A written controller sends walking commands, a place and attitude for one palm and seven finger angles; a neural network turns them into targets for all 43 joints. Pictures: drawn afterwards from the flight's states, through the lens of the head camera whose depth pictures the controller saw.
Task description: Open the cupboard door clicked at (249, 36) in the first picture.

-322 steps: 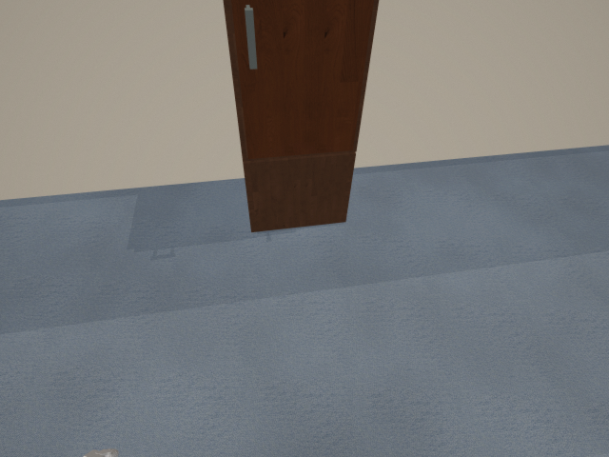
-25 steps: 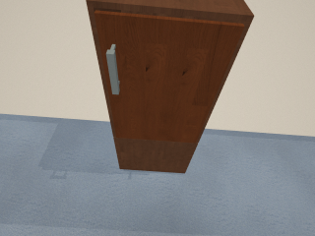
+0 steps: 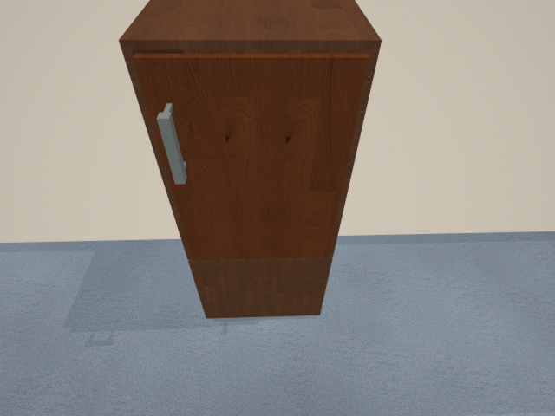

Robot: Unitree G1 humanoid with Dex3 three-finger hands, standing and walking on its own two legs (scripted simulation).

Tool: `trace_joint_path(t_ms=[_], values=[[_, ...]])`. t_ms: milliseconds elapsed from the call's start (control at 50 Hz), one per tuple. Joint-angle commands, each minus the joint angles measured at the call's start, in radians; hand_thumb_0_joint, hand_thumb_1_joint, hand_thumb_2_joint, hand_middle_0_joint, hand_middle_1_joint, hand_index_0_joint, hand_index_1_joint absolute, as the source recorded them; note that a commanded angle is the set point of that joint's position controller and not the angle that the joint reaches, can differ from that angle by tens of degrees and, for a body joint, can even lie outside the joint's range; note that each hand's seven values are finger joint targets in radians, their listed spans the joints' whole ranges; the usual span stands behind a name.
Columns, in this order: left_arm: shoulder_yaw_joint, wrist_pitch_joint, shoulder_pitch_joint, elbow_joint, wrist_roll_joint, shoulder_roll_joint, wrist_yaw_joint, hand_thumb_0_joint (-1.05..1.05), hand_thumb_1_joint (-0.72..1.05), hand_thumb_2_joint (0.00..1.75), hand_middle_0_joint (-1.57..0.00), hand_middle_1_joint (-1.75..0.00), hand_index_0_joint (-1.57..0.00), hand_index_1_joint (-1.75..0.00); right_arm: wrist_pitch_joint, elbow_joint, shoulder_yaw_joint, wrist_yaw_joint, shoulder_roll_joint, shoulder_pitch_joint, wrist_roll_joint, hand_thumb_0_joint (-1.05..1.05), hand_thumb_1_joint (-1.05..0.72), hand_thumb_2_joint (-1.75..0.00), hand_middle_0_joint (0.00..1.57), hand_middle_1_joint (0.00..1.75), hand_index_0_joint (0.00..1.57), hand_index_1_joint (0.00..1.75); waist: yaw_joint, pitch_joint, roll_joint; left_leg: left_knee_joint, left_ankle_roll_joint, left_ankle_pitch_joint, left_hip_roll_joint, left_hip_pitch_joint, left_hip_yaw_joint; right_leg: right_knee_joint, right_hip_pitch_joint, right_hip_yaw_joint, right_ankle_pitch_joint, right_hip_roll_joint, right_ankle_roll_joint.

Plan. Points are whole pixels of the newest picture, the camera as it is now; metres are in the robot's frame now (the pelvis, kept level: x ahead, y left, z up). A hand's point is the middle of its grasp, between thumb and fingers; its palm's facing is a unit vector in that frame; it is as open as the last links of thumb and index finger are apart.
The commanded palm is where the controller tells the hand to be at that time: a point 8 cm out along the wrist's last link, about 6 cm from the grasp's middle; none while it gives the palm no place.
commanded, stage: come to a stop and stand still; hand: left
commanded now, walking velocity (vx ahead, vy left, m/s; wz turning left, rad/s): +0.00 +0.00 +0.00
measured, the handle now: (175, 144) +0.58 +0.23 +0.08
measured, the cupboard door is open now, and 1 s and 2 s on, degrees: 0 0 0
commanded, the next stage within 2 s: look again from close up in 0.28 s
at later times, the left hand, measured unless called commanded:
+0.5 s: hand out of the picture -0.01 +0.15 -0.19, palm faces +0.02 -0.99 -0.15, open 7.4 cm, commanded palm none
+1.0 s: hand out of the picture +0.05 +0.21 -0.18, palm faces +0.00 -0.98 -0.22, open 7.4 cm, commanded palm +0.13 +0.25 -0.07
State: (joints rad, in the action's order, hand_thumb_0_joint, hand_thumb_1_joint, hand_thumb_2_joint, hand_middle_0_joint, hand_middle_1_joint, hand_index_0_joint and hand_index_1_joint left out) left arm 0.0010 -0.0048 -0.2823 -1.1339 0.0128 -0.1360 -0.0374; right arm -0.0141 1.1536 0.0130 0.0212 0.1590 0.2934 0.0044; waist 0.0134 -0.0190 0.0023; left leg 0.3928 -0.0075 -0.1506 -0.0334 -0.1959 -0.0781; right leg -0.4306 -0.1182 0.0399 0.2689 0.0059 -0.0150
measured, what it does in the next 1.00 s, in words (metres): stands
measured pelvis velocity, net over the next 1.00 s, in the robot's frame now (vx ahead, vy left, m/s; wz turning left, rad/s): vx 0.03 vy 0.02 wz -0.01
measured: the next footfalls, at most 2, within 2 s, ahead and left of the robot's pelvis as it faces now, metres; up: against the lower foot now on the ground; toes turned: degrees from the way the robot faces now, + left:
none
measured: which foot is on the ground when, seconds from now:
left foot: down 0.00-1.00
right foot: down 0.00-1.00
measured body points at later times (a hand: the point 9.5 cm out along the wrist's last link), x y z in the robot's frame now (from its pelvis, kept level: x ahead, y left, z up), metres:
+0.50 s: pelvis +0.01 +0.01 -0.01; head +0.02 +0.01 +0.44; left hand -0.01 +0.21 -0.17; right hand -0.01 -0.20 -0.17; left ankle +0.04 +0.12 -0.74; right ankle -0.02 -0.11 -0.74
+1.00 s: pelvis +0.03 +0.02 -0.01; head +0.05 +0.03 +0.44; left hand +0.05 +0.26 -0.16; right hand +0.06 -0.21 -0.16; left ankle +0.04 +0.12 -0.74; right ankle -0.02 -0.11 -0.74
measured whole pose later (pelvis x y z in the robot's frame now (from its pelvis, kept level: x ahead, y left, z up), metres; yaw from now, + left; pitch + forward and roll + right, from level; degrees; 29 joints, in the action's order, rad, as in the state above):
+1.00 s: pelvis +0.03 +0.02 -0.01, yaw +0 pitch +0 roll +0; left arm 0.00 0.02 -0.27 -1.07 0.02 -0.18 -0.04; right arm 0.02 1.08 -0.01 0.02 0.17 0.23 0.01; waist 0.00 -0.03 0.02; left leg 0.50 0.02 -0.26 0.00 -0.24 -0.08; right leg -0.49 -0.14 0.02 0.34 0.04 0.02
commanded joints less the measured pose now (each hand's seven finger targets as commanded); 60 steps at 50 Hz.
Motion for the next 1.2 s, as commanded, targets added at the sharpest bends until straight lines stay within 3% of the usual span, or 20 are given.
trace_joint_path(t_ms=[0, 340, 360, 380, 400, 420, 480, 520, 640, 960, 980, 1000, 1020, 1040, 1060, 1080, 1100, 1120, 1140, 1180], values=[[-0.017, 0.01, -0.058, 0.025, -0.008, -0.104, -0.003, 0.0, 0.9, 0.9, -0.2, -0.3, -0.2, -0.3, 0.014, -0.023, 0.006, 0.007, 0.055, 0.049, 0.007, 0.0, -0.9, -0.9, 0.2, 0.3, 0.2, 0.3, -0.006, -0.105, 0.001, -0.063, 0.011, -0.063, -0.061, 0.019, 0.084, 0.166, -0.172, -0.12, 0.079, 0.108, -0.013], [-0.016, 0.016, -0.112, 0.013, -0.007, -0.054, -0.007, 0.0, 0.9, 0.9, -0.2, -0.3, -0.2, -0.3, 0.021, 0.002, 0.01, 0.016, 0.015, 0.11, 0.005, 0.0, -0.9, -0.9, 0.2, 0.3, 0.2, 0.3, -0.007, -0.089, -0.004, -0.031, 0.016, -0.021, -0.07, 0.018, 0.085, 0.141, -0.166, -0.103, 0.016, 0.094, -0.019], [-0.008, 0.052, -0.169, 0.003, 0.017, -0.086, -0.037, 0.0, 0.9, 0.9, -0.2, -0.3, -0.2, -0.3, 0.043, -0.08, 0.001, 0.0, 0.055, -0.024, 0.006, 0.0, -0.9, -0.9, 0.2, 0.3, 0.2, 0.3, -0.053, -0.118, 0.0, 0.197, -0.01, 0.026, -0.068, -0.098, 0.065, 0.125, -0.156, -0.171, -0.393, 0.15, -0.006], [-0.015, 0.06, -0.109, 0.057, 0.009, -0.131, -0.03, 0.0, 0.9, 0.9, -0.2, -0.3, -0.2, -0.3, 0.03, -0.108, 0.005, -0.007, 0.006, 0.055, 0.007, 0.0, -0.9, -0.9, 0.2, 0.3, 0.2, 0.3, 0.028, -0.042, 0.012, 0.186, 0.001, -0.155, -0.038, -0.076, 0.066, 0.144, -0.165, -0.185, -0.138, 0.197, -0.048], [-0.013, 0.06, -0.065, 0.08, 0.007, -0.12, -0.024, 0.0, 0.9, 0.9, -0.2, -0.3, -0.2, -0.3, 0.025, -0.098, 0.005, -0.01, 0.014, 0.087, 0.012, 0.0, -0.9, -0.9, 0.2, 0.3, 0.2, 0.3, 0.041, -0.041, 0.011, 0.19, 0.004, -0.147, -0.036, -0.058, 0.06, 0.147, -0.217, -0.165, 0.095, 0.165, -0.07], [-0.013, 0.06, -0.057, 0.093, 0.005, -0.107, -0.021, 0.0, 0.9, 0.9, -0.2, -0.3, -0.2, -0.3, 0.028, -0.1, 0.006, -0.013, 0.018, 0.112, 0.014, 0.0, -0.9, -0.9, 0.2, 0.3, 0.2, 0.3, 0.049, -0.034, -0.01, 0.17, 0.01, -0.106, -0.034, -0.049, 0.07, 0.115, -0.234, -0.148, 0.131, 0.136, -0.075], [-0.014, 0.05, -0.089, 0.094, 0.004, -0.082, -0.015, 0.0, 0.9, 0.9, -0.2, -0.3, -0.2, -0.3, 0.042, -0.115, 0.0, -0.008, 0.041, 0.107, 0.014, 0.0, -0.9, -0.9, 0.2, 0.3, 0.2, 0.3, 0.016, -0.026, -0.083, 0.088, 0.042, -0.036, -0.065, -0.083, 0.116, 0.007, -0.164, -0.081, 0.051, 0.071, -0.05], [-0.011, 0.043, -0.108, 0.085, 0.003, -0.071, -0.013, 0.0, 0.9, 0.9, -0.2, -0.3, -0.2, -0.3, 0.043, -0.128, -0.001, -0.002, 0.059, 0.087, 0.012, 0.0, -0.9, -0.9, 0.2, 0.3, 0.2, 0.3, 0.002, -0.048, -0.03, 0.061, 0.053, -0.04, -0.072, -0.108, 0.132, -0.004, -0.142, -0.073, 0.03, 0.061, -0.042], [-0.011, 0.035, -0.097, 0.088, 0.005, -0.088, -0.01, 0.0, 0.9, 0.9, -0.2, -0.3, -0.2, -0.3, 0.049, -0.123, -0.002, 0.002, 0.081, 0.053, 0.011, 0.0, -0.9, -0.9, 0.2, 0.3, 0.2, 0.3, -0.013, -0.073, -0.021, 0.018, 0.06, 0.01, -0.075, -0.083, 0.134, -0.01, -0.124, -0.061, -0.027, 0.068, -0.023], [-0.016, 0.031, -0.062, 0.091, 0.004, -0.154, -0.003, 0.0, 0.9, 0.9, -0.2, -0.3, -0.2, -0.3, 0.052, -0.103, 0.001, 0.004, 0.134, -0.023, 0.008, 0.0, -0.9, -0.9, 0.2, 0.3, 0.2, 0.3, -0.017, 0.005, -0.01, 0.028, 0.054, 0.15, -0.075, 0.026, 0.099, 0.01, -0.083, -0.075, -0.168, 0.094, -0.008], [-0.009, 0.037, -0.113, 0.075, 0.013, -0.141, -0.04, 0.0, 0.9, 0.9, -0.2, -0.3, -0.2, -0.3, 0.046, -0.166, 0.004, -0.001, 0.152, -0.072, -0.002, 0.0, -0.9, -0.9, 0.2, 0.3, 0.2, 0.3, -0.032, -0.059, 0.028, 0.196, 0.03, 0.24, -0.099, -0.029, 0.093, 0.055, -0.137, -0.133, -0.346, 0.128, 0.002], [-0.214, 0.244, 0.636, 1.641, -0.163, -0.429, -0.05, 0.0, 0.88, 0.89, -0.2, -0.32, -0.2, -0.32, 0.19, -0.491, 0.05, 0.032, 0.292, -0.029, -0.043, 0.0, -0.9, -0.9, 0.2, 0.3, 0.2, 0.3, 0.079, 0.462, -0.141, 0.091, 0.032, 0.343, 0.014, 0.236, 0.091, -0.073, -0.097, 0.003, -0.412, 0.029, -0.026], [-0.167, 0.206, 0.129, 1.41, -0.092, -0.331, -0.082, 0.0, 0.85, 0.88, -0.2, -0.33, -0.2, -0.33, 0.288, -0.451, 0.011, 0.068, 0.195, -0.1, -0.034, 0.0, -0.9, -0.9, 0.2, 0.3, 0.2, 0.3, -0.031, 0.47, -0.287, 0.062, 0.035, 0.481, -0.054, 0.387, 0.114, -0.164, -0.158, 0.016, -0.211, -0.002, -0.026], [-0.046, 0.08, -0.138, 1.262, -0.125, -0.124, -0.102, 0.0, 0.83, 0.87, -0.21, -0.34, -0.21, -0.34, 0.315, -0.438, 0.018, 0.061, 0.153, -0.107, -0.052, 0.0, -0.9, -0.9, 0.2, 0.3, 0.2, 0.3, 0.001, 0.328, -0.267, 0.04, -0.002, 0.41, -0.033, 0.24, 0.119, -0.209, -0.234, 0.056, -0.029, -0.005, -0.006], [-0.036, 0.068, -0.132, 1.198, -0.159, -0.029, -0.089, 0.0, 0.81, 0.86, -0.21, -0.36, -0.21, -0.36, 0.315, -0.419, 0.031, 0.06, 0.149, -0.076, -0.055, 0.0, -0.9, -0.9, 0.2, 0.3, 0.2, 0.3, 0.022, 0.159, -0.135, 0.058, 0.004, 0.343, -0.03, 0.123, 0.118, -0.177, -0.28, 0.058, -0.01, -0.002, 0.002], [-0.087, 0.117, -0.046, 1.22, -0.163, -0.083, -0.072, 0.0, 0.78, 0.85, -0.21, -0.37, -0.21, -0.37, 0.318, -0.47, 0.052, 0.054, 0.185, -0.099, -0.042, 0.0, -0.9, -0.9, 0.2, 0.3, 0.2, 0.3, 0.037, 0.044, -0.071, 0.109, 0.009, 0.183, -0.012, 0.011, 0.124, -0.131, -0.335, 0.067, -0.009, -0.005, 0.003], [-0.162, 0.178, -0.08, 1.166, -0.165, -0.129, -0.047, 0.0, 0.76, 0.84, -0.21, -0.39, -0.21, -0.39, 0.314, -0.484, 0.065, 0.052, 0.206, -0.102, -0.023, 0.0, -0.9, -0.9, 0.2, 0.3, 0.2, 0.3, 0.031, 0.048, 0.017, 0.164, 0.011, 0.086, 0.005, -0.075, 0.113, -0.118, -0.363, 0.08, -0.039, -0.009, 0.001], [-0.177, 0.243, -0.211, 1.065, -0.18, -0.092, -0.005, 0.0, 0.74, 0.83, -0.21, -0.4, -0.21, -0.4, 0.308, -0.51, 0.069, 0.047, 0.197, -0.114, -0.009, 0.0, -0.9, -0.9, 0.2, 0.3, 0.2, 0.3, 0.002, 0.047, 0.116, 0.217, 0.011, 0.062, 0.014, -0.154, 0.106, -0.157, -0.402, 0.095, -0.043, -0.019, 0.002], [-0.204, 0.308, -0.32, 0.965, -0.186, -0.08, 0.051, 0.0, 0.71, 0.82, -0.21, -0.42, -0.21, -0.42, 0.302, -0.537, 0.078, 0.033, 0.194, -0.128, -0.013, 0.0, -0.9, -0.9, 0.2, 0.3, 0.2, 0.3, -0.033, 0.057, 0.122, 0.277, 0.005, 0.095, 0.024, -0.211, 0.091, -0.215, -0.417, 0.096, -0.093, -0.022, -0.004], [-0.198, 0.478, -0.364, 0.937, -0.22, -0.032, 0.182, 0.0, 0.67, 0.8, -0.22, -0.45, -0.22, -0.45, 0.292, -0.574, 0.092, 0.005, 0.19, -0.165, 0.002, 0.0, -0.9, -0.9, 0.2, 0.3, 0.2, 0.3, -0.072, 0.15, 0.195, 0.4, -0.007, 0.086, 0.025, -0.345, 0.072, -0.375, -0.499, 0.089, -0.13, -0.027, -0.005]])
